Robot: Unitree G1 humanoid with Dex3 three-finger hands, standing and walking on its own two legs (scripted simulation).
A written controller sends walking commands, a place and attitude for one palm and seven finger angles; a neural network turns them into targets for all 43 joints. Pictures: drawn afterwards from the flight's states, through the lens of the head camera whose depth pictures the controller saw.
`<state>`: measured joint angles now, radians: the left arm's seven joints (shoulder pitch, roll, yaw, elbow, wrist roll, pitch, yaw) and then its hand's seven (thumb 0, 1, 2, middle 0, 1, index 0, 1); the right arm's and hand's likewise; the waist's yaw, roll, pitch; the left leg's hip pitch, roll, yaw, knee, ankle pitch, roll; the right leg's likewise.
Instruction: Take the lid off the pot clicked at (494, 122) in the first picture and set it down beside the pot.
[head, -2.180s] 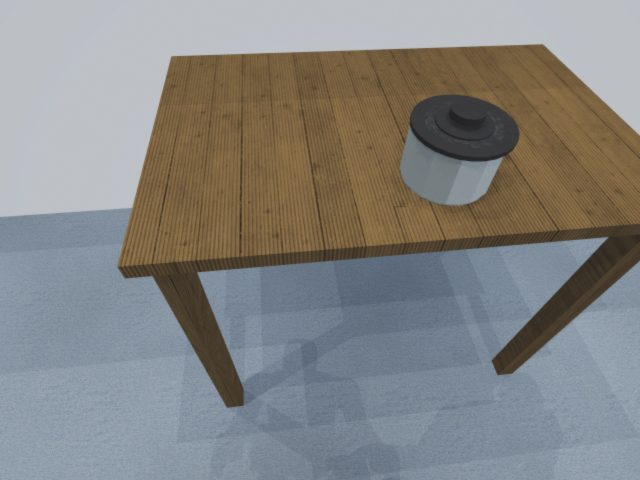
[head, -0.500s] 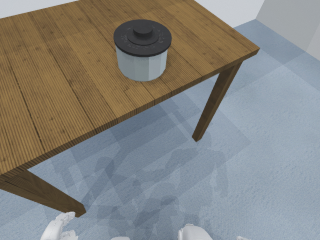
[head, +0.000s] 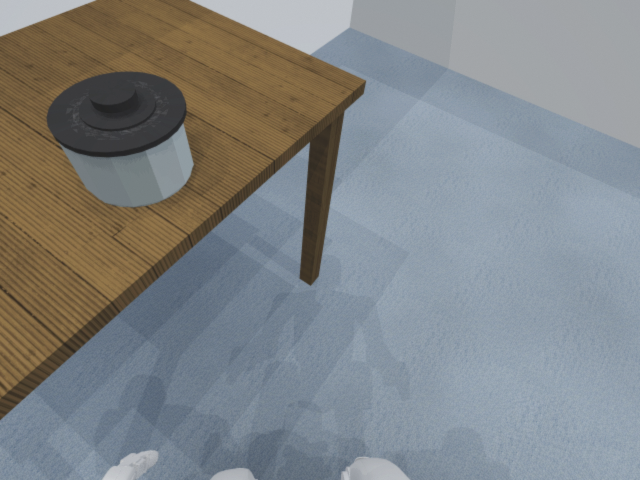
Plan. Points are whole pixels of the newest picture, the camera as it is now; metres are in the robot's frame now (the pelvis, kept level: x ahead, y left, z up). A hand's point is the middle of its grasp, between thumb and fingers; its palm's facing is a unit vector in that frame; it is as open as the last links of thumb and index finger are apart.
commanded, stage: walk to a spot facing it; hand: left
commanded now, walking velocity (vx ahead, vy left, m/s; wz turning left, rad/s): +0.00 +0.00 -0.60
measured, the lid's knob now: (113, 95) +0.52 +0.30 +0.15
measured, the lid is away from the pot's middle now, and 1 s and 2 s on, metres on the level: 0.00 0.00 0.00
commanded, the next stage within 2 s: none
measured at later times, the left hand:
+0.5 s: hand (205, 477) +0.14 +0.15 -0.16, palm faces -0.25 -0.94 -0.22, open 7.4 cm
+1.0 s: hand (276, 406) +0.23 +0.07 -0.15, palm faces -0.53 -0.80 -0.27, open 7.4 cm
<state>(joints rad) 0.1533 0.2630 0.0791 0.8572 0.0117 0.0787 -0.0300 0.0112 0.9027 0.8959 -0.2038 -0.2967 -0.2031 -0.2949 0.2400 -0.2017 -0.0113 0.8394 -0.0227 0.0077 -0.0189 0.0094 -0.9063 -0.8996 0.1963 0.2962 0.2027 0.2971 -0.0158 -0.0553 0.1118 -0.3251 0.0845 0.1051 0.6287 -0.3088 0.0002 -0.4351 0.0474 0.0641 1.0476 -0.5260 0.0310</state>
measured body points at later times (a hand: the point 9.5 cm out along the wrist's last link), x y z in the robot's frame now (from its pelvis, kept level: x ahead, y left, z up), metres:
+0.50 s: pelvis +0.02 -0.02 +0.00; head +0.08 -0.03 +0.45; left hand +0.15 +0.20 -0.14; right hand +0.05 -0.30 -0.12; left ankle +0.06 +0.09 -0.71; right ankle -0.02 -0.13 -0.73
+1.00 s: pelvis +0.01 -0.04 +0.00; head +0.05 -0.08 +0.45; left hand +0.26 +0.11 -0.13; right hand -0.09 -0.30 -0.15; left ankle +0.08 +0.08 -0.68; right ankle -0.05 -0.14 -0.73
